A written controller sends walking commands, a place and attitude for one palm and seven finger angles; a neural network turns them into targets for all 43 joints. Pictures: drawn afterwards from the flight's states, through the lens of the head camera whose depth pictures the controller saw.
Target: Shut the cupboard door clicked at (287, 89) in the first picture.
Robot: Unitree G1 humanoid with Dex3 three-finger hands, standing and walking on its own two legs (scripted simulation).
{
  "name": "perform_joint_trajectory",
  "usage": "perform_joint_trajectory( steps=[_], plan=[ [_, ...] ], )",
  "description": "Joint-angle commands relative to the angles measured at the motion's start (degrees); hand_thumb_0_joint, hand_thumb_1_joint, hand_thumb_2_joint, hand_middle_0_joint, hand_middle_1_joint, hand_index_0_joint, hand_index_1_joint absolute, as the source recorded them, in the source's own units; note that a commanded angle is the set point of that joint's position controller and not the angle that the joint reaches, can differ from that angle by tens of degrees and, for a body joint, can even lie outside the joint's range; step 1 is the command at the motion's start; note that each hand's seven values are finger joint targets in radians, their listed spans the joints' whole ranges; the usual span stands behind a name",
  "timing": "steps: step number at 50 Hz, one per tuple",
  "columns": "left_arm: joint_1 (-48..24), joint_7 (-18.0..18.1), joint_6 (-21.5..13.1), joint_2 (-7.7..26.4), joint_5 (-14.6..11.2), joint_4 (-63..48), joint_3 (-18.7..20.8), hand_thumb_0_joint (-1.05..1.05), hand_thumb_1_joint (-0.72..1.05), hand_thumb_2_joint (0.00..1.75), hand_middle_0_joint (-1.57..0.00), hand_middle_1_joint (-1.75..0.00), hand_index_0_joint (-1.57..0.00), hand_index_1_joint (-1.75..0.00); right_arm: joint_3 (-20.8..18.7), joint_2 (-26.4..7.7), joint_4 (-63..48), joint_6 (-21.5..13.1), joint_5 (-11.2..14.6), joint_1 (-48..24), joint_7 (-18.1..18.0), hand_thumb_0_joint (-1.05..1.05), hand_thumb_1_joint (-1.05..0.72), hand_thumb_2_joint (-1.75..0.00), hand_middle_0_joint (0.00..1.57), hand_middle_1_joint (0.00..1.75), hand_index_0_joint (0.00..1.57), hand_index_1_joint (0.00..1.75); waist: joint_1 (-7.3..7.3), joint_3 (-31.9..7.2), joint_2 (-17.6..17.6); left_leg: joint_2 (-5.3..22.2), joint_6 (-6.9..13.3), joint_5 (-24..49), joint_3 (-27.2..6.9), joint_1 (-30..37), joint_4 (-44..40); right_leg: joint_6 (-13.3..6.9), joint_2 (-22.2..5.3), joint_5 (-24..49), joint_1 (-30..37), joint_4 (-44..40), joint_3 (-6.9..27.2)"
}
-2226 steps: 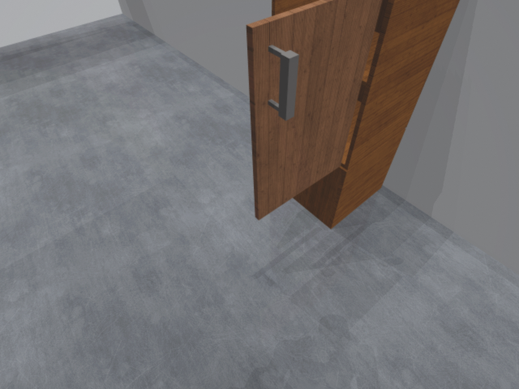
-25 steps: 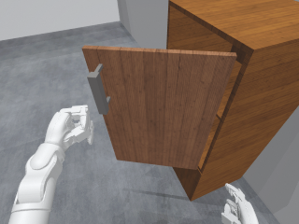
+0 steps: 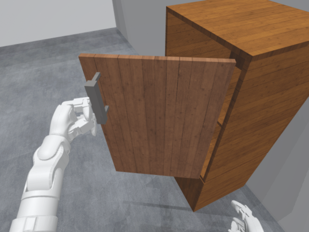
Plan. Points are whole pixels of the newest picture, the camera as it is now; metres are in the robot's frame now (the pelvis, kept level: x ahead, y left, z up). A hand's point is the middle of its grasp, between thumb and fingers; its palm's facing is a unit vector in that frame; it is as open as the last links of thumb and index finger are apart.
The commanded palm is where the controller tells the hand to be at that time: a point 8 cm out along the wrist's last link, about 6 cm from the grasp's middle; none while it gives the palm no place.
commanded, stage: bring the fist close to the handle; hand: left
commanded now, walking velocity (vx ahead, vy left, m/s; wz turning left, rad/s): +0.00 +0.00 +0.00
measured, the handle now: (99, 98) +0.43 +0.18 +0.14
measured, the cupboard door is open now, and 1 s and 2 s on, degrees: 60 52 39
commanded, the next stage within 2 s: push the door shut along its arc in 0.14 s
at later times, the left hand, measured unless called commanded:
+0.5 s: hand (101, 118) +0.35 +0.16 +0.14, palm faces -0.09 -0.99 -0.04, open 3.2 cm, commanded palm +0.33 +0.21 +0.15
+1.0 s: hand (105, 105) +0.40 +0.16 +0.15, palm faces -0.19 -0.98 -0.03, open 3.2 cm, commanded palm +0.40 +0.20 +0.15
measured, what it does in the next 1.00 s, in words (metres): stands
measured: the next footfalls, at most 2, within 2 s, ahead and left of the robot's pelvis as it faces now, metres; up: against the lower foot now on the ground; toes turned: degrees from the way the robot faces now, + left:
none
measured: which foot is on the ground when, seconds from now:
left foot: down 0.00-1.00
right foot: down 0.00-1.00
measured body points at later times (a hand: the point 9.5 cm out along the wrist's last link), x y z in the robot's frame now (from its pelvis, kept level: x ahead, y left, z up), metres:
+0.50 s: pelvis -0.01 +0.00 +0.00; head -0.01 -0.01 +0.45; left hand +0.35 +0.21 +0.15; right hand +0.16 -0.23 -0.09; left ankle -0.02 +0.08 -0.73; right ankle -0.02 -0.08 -0.73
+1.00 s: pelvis -0.01 +0.00 +0.00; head +0.01 -0.01 +0.45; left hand +0.40 +0.21 +0.15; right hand +0.11 -0.26 -0.11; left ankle -0.02 +0.08 -0.73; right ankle -0.02 -0.08 -0.73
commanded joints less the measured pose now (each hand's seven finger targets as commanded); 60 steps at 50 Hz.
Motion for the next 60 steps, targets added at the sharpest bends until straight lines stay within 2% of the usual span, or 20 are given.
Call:
perform_joint_trajectory(
  steps=[1, 5, 8, 9, 13, 15, 17, 19, 22, 26, 32, 35, 38, 39, 42, 44, 48, 52, 53, 60],
  plan=[
    [-14.46, -1.23, -0.21, 7.2, -0.88, -12.97, 1.5, 0.0, 0.9, 0.9, -1.3, -1.5, -1.3, -1.5, -2.79, -6.92, -10.84, -2.82, 0.66, -7.97, -0.52, 0.0, -0.9, -0.9, 0.2, 0.3, 0.2, 0.3, 0.68, -9.27, -3.03, 3.01, -1.37, 17.58, -3.93, 5.24, -2.38, 2.09, -2.94, 21.19, 1.47, -3.6, 2.3],
    [-20.14, -0.39, -4.31, 8.33, -1.42, -22.6, 1.25, 0.0, 0.9, 0.9, -1.3, -1.5, -1.3, -1.5, -2.68, -6.38, -11.26, -3.98, 0.04, -8.52, -1.33, 0.0, -0.9, -0.9, 0.2, 0.3, 0.2, 0.3, 0.19, -13.9, -0.66, 3.19, -1.47, 18.77, -4.78, 8.89, -2.14, 1.69, -2.55, 19.66, 1.85, -3.13, 2.1],
    [-21.81, 0.95, -6.39, 8.42, -1.17, -19.94, 1.31, 0.0, 0.9, 0.9, -1.3, -1.5, -1.3, -1.5, -2.4, -6.44, -9.38, -4.31, -0.16, -7.77, -1.78, 0.0, -0.9, -0.9, 0.2, 0.3, 0.2, 0.3, -0.58, -11.26, -0.6, 3.46, -1.81, 16.55, -5.69, 9.04, -2.82, 1.55, -2.14, 16.03, -0.5, -3.6, 1.62],
    [-22.44, 1.52, -6.33, 10.25, -0.64, -17.7, 2.08, 0.0, 0.9, 0.9, -1.3, -1.5, -1.3, -1.5, -2.46, -6.96, -8.35, -4.0, -0.25, -7.43, -1.86, 0.0, -0.9, -0.9, 0.2, 0.3, 0.2, 0.3, -1.08, -9.78, -2.22, 3.51, -1.6, 14.78, -5.6, 8.33, -2.84, 1.68, -2.27, 14.57, -0.91, -4.22, 1.98],
    [-21.51, 1.53, -2.82, 6.55, 0.41, -9.45, -0.96, 0.0, 0.9, 0.9, -1.3, -1.5, -1.3, -1.5, -2.07, -6.73, -7.93, -2.7, 0.27, -8.19, -1.76, 0.0, -0.9, -0.9, 0.2, 0.3, 0.2, 0.3, -0.94, -6.32, -0.86, 3.06, -1.91, 10.5, -5.71, 5.98, -4.4, 1.52, -2.58, 10.87, -1.92, -5.24, 1.85],
    [-23.84, 1.06, -1.3, 7.8, 0.65, -6.24, -0.5, 0.0, 0.9, 0.9, -1.3, -1.5, -1.3, -1.5, -2.13, -7.11, -7.78, -1.83, 0.38, -7.97, -1.79, 0.0, -0.9, -0.9, 0.2, 0.3, 0.2, 0.3, -1.03, -6.29, -2.39, 2.98, -1.64, 10.06, -5.64, 5.38, -4.43, 1.54, -2.85, 10.74, -1.4, -5.67, 2.17],
    [-27.3, 0.14, -0.91, 6.49, 0.5, -6.0, -2.22, 0.0, 0.9, 0.9, -1.3, -1.5, -1.3, -1.5, -1.92, -6.91, -8.4, -1.47, 0.45, -8.37, -1.92, 0.0, -0.9, -0.9, 0.2, 0.3, 0.2, 0.3, -1.27, -8.05, -1.32, 2.8, -1.65, 10.68, -5.73, 6.42, -4.41, 1.41, -2.85, 11.27, -1.3, -5.41, 2.03],
    [-29.57, -0.29, -1.97, 11.15, -0.02, -4.91, 1.29, 0.0, 0.9, 0.9, -1.3, -1.5, -1.3, -1.5, -1.98, -7.49, -8.05, -1.27, 0.25, -7.81, -2.09, 0.0, -0.9, -0.9, 0.2, 0.3, 0.2, 0.3, -1.0, -9.72, -3.19, 2.97, -1.45, 11.89, -5.63, 6.51, -3.93, 1.37, -2.93, 12.59, 0.26, -5.47, 2.65],
    [-34.55, -1.26, -5.33, 11.24, -0.72, -6.16, 1.71, 0.0, 0.9, 0.9, -1.3, -1.5, -1.3, -1.5, -1.84, -6.93, -8.53, -1.75, -0.04, -7.8, -2.1, 0.0, -0.9, -0.9, 0.2, 0.3, 0.2, 0.3, -0.73, -14.09, -2.03, 2.71, -1.51, 15.53, -5.64, 8.32, -3.63, 1.03, -2.86, 16.07, 2.01, -4.27, 2.41],
    [-32.76, -2.27, -7.56, 11.89, -0.79, -0.22, 2.61, 0.0, 0.9, 0.9, -1.3, -1.5, -1.3, -1.5, -2.09, -7.21, -7.75, -2.0, -0.12, -6.17, -1.76, 0.0, -0.9, -0.9, 0.2, 0.3, 0.2, 0.3, -0.44, -13.72, -2.42, 2.88, -1.61, 17.94, -5.45, 8.11, -3.16, 1.03, -2.76, 18.47, 1.51, -3.72, 2.37],
    [-40.39, -4.43, -7.65, 11.59, -0.61, 5.52, 0.5, 0.0, 0.9, 0.9, -1.3, -1.5, -1.3, -1.5, -2.5, -8.11, -6.73, -1.46, 0.33, -5.02, -1.76, 0.0, -0.9, -0.9, 0.2, 0.3, 0.2, 0.3, -2.66, -10.25, -3.3, 2.72, -1.13, 14.33, -5.46, 6.25, -3.12, 1.4, -2.9, 15.94, -1.83, -4.58, 2.76],
    [-43.18, -5.46, -8.19, 14.29, -0.72, 8.64, 2.19, 0.0, 0.9, 0.9, -1.3, -1.5, -1.3, -1.5, -2.68, -8.52, -6.22, -1.13, 0.18, -4.33, -1.95, 0.0, -0.9, -0.9, 0.2, 0.3, 0.2, 0.3, -2.85, -11.72, -3.17, 2.51, -0.91, 13.08, -5.17, 5.24, -2.8, 1.42, -3.28, 15.0, -1.21, -4.57, 3.35],
    [-46.48, -7.01, -9.69, 11.78, -0.88, 10.38, -0.58, 0.0, 0.9, 0.9, -1.3, -1.5, -1.3, -1.5, -2.73, -8.43, -5.95, -1.55, 0.23, -3.68, -1.86, 0.0, -0.9, -0.9, 0.2, 0.3, 0.2, 0.3, -3.38, -13.84, -0.31, 2.4, -1.11, 14.86, -5.6, 7.02, -2.28, 1.11, -3.0, 15.97, -2.39, -3.78, 2.91],
    [-46.61, -7.15, -9.97, 14.38, -0.87, 12.53, 1.41, 0.0, 0.9, 0.9, -1.3, -1.5, -1.3, -1.5, -3.0, -8.93, -5.37, -1.47, 0.17, -2.74, -1.87, 0.0, -0.9, -0.9, 0.2, 0.3, 0.2, 0.3, -3.51, -14.09, -2.61, 2.47, -0.95, 14.67, -5.53, 6.45, -1.85, 1.27, -3.1, 15.95, -1.89, -3.82, 3.22],
    [-50.41, -8.5, -11.48, 12.36, -1.21, 15.27, -0.68, 0.0, 0.9, 0.9, -1.3, -1.5, -1.3, -1.5, -3.04, -8.97, -4.96, -1.78, 0.14, -2.02, -1.82, 0.0, -0.9, -0.9, 0.2, 0.3, 0.2, 0.3, -4.32, -15.05, -1.9, 2.4, -0.91, 15.31, -5.74, 6.9, -1.45, 1.28, -2.82, 16.59, -3.38, -3.25, 2.92],
    [-51.59, -9.04, -12.38, 15.29, -1.1, 18.38, 1.29, 0.0, 0.9, 0.9, -1.3, -1.5, -1.3, -1.5, -3.26, -9.51, -4.21, -1.72, 0.01, -0.91, -1.8, 0.0, -0.9, -0.9, 0.2, 0.3, 0.2, 0.3, -4.3, -14.7, -3.03, 2.34, -0.78, 14.22, -5.8, 5.72, -1.16, 1.31, -2.9, 15.7, -3.39, -3.23, 3.14],
    [-57.84, -10.79, -14.62, 10.83, -1.34, 20.91, -3.39, 0.0, 0.9, 0.9, -1.3, -1.5, -1.3, -1.5, -3.27, -9.65, -3.74, -2.31, 0.16, -0.38, -1.66, 0.0, -0.9, -0.9, 0.2, 0.3, 0.2, 0.3, -5.72, -15.99, -0.46, 2.29, -1.06, 14.84, -6.65, 7.79, -0.75, 1.03, -2.55, 15.16, -6.89, -2.31, 2.4],
    [-63.19, -10.99, -15.77, 12.75, -1.1, 28.48, -2.05, 0.0, 0.9, 0.9, -1.3, -1.5, -1.3, -1.5, -3.51, -10.34, -1.63, -2.53, -0.15, 1.77, -1.71, 0.0, -0.9, -0.9, 0.2, 0.3, 0.2, 0.3, -6.9, -13.8, -1.28, 2.55, -1.2, 12.13, -7.58, 6.8, -0.33, 1.05, -2.22, 11.48, -11.17, -2.31, 2.12],
    [-65.57, -11.18, -16.25, 11.25, -1.08, 29.72, -3.56, 0.0, 0.9, 0.9, -1.3, -1.5, -1.3, -1.5, -3.39, -10.36, -1.36, -2.62, -0.21, 2.11, -1.65, 0.0, -0.9, -0.9, 0.2, 0.3, 0.2, 0.3, -7.57, -13.6, -2.01, 2.38, -1.15, 11.23, -7.79, 6.18, -0.4, 1.04, -2.24, 10.8, -11.68, -2.08, 1.99],
    [-71.74, -12.1, -18.77, 11.14, -0.24, 37.0, -3.78, 0.0, 0.9, 0.9, -1.3, -1.5, -1.3, -1.5, -4.12, -11.22, 0.63, -2.99, -0.93, 5.25, -1.42, 0.0, -0.9, -0.9, 0.2, 0.3, 0.2, 0.3, -8.47, -18.52, -2.49, 2.47, -1.33, 14.83, -8.1, 7.14, 1.72, 1.1, -2.19, 13.01, -13.83, 0.22, 1.71]
  ],
)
